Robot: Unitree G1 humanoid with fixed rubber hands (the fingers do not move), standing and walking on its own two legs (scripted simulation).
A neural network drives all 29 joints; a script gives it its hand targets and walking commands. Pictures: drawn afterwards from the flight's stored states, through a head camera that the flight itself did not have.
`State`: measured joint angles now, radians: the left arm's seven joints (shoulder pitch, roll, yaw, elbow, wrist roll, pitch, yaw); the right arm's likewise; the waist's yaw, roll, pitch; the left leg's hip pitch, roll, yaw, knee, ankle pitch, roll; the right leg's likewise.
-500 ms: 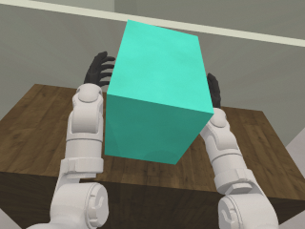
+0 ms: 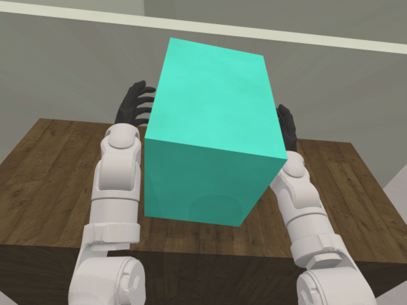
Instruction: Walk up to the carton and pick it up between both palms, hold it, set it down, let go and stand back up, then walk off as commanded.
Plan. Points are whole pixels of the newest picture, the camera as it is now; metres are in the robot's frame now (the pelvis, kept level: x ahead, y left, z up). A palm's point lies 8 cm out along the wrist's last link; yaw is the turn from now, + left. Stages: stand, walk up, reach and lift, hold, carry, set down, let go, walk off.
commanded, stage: set down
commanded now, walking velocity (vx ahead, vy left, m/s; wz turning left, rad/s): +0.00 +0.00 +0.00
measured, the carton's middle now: (205, 133) +0.44 -0.04 +0.15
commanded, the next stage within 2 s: none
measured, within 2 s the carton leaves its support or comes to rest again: neither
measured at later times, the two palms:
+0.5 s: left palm (142, 130) +0.41 +0.09 +0.18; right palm (289, 154) +0.36 -0.20 +0.15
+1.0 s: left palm (147, 136) +0.43 +0.08 +0.15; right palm (287, 162) +0.36 -0.21 +0.13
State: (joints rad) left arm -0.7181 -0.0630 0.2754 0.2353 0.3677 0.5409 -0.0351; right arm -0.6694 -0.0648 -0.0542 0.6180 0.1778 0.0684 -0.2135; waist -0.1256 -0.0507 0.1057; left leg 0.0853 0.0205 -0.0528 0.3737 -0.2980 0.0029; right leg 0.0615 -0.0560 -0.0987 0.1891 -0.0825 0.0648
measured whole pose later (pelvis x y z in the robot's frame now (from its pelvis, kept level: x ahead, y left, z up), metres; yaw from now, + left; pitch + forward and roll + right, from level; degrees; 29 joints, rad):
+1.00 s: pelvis +0.00 +0.00 +0.00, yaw -1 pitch -2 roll -2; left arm -0.87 -0.02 0.38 0.77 0.35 0.25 -0.03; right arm -0.73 0.04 -0.36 0.82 -0.13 -0.04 -0.16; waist -0.13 -0.04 0.04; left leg -0.04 0.02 -0.03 0.35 -0.27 0.00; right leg -0.08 -0.06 -0.08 0.19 -0.05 0.06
